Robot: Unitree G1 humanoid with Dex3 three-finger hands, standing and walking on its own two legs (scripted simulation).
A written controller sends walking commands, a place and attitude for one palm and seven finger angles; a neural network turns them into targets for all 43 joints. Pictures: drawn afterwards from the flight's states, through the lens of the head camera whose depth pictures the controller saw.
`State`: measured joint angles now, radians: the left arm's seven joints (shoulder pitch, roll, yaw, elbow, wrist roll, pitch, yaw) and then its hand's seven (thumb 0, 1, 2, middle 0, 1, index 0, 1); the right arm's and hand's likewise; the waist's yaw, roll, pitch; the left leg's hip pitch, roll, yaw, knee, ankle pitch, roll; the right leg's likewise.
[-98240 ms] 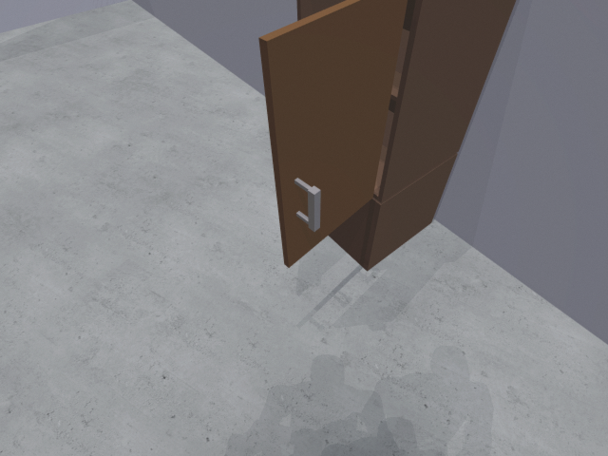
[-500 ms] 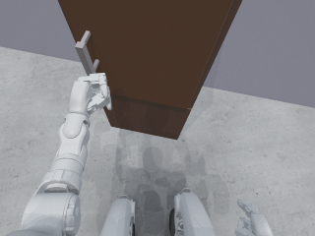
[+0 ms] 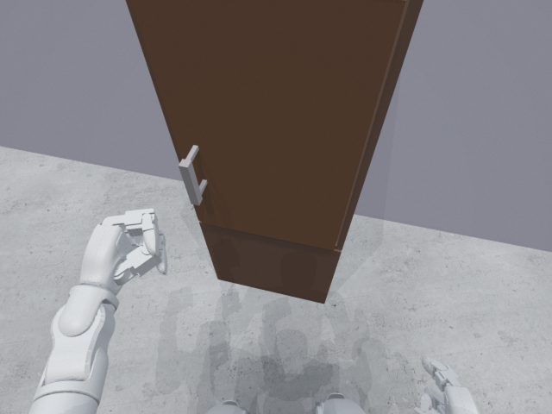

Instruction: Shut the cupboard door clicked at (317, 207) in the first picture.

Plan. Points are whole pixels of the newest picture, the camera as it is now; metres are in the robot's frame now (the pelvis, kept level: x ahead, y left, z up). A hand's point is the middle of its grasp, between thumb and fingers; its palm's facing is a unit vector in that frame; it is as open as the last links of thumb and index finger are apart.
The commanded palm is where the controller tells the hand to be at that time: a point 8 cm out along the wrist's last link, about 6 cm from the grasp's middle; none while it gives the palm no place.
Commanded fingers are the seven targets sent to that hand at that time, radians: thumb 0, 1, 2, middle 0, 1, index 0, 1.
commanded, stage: draw the hand back to the body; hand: left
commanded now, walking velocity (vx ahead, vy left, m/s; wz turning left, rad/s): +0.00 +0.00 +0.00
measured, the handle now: (195, 176) +0.57 +0.19 -0.05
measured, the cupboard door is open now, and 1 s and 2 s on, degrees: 0 0 0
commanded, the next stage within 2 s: step back with the hand held close in 1.04 s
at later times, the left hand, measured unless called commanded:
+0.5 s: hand (31, 261) +0.25 +0.25 +0.18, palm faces +0.38 -0.85 -0.36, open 4.8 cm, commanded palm +0.20 +0.29 +0.20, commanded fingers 0.00 0.90 0.90 -0.39 -0.51 -0.39 -0.51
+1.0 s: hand out of the picture +0.21 +0.26 +0.22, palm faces +0.46 -0.80 -0.40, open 7.3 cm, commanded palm +0.16 +0.30 +0.23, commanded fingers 0.00 0.90 0.90 -0.20 -0.30 -0.20 -0.30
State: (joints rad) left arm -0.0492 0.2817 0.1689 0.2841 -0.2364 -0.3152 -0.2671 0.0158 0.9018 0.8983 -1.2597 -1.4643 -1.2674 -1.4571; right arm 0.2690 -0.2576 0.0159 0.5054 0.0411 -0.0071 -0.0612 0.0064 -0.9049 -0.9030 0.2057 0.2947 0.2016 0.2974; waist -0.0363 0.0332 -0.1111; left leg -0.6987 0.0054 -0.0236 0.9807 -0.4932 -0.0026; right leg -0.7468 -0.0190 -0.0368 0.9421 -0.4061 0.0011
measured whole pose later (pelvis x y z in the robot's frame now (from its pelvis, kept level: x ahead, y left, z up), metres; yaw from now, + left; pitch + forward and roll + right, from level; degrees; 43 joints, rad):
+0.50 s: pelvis +0.03 +0.00 +0.06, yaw +0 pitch -2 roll +0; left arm 0.36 0.31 0.23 -0.23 -0.06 -0.04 0.10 0.02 0.90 0.90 -0.65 -0.80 -0.66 -0.79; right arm 0.20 -0.21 0.05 0.59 0.00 -0.08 -0.10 0.01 -0.90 -0.90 0.21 0.29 0.20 0.30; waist 0.06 0.08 -0.02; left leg -0.13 0.00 -0.01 0.48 -0.32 0.00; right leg -0.19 -0.02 -0.03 0.48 -0.26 0.01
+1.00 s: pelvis +0.02 +0.00 +0.06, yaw -1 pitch -4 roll +0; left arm 0.45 0.32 0.34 -0.35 -0.06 -0.09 0.11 0.01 0.89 0.90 -0.21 -0.32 -0.22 -0.31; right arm 0.22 -0.22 0.01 0.65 0.00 -0.13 -0.10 0.01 -0.90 -0.90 0.20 0.29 0.20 0.30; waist 0.06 0.08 0.01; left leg -0.07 0.01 0.00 0.43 -0.29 0.00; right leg -0.14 -0.01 -0.02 0.44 -0.22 0.01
